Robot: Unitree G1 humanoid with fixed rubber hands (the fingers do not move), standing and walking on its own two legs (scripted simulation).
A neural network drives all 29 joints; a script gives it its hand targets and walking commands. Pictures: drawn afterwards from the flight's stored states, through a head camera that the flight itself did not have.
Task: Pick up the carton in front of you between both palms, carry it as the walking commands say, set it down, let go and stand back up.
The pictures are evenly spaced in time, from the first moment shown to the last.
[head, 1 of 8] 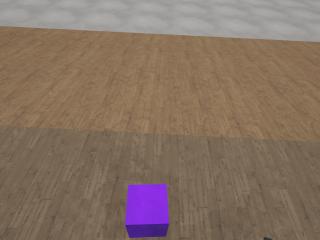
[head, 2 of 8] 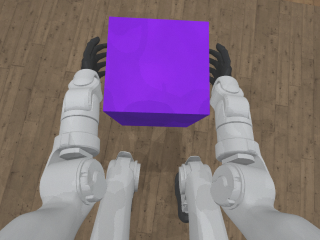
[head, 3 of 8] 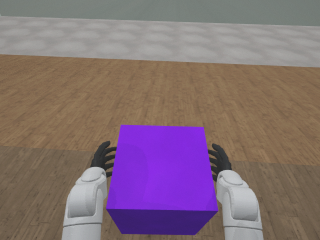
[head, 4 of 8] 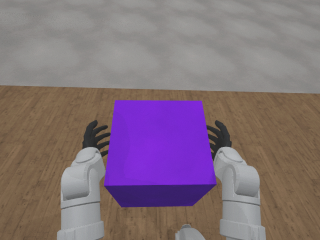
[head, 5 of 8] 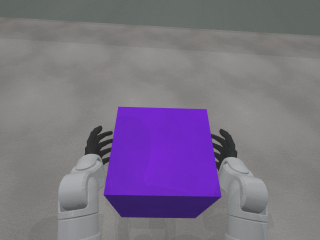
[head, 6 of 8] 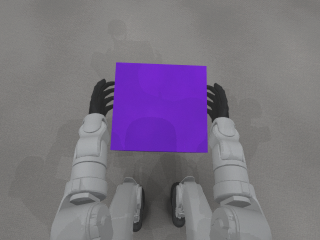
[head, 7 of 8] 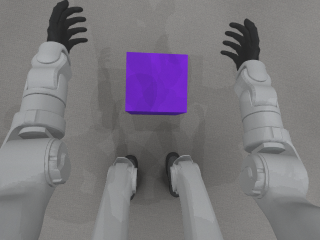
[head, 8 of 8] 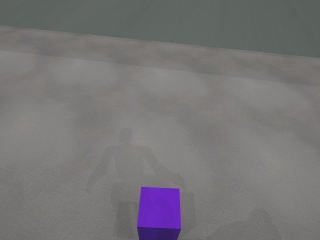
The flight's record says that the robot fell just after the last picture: no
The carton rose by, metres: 0.69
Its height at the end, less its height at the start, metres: -0.38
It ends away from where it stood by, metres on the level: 4.90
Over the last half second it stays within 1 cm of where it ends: yes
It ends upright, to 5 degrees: yes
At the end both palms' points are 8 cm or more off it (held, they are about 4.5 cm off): yes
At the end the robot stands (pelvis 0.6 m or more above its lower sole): yes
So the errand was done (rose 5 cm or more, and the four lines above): yes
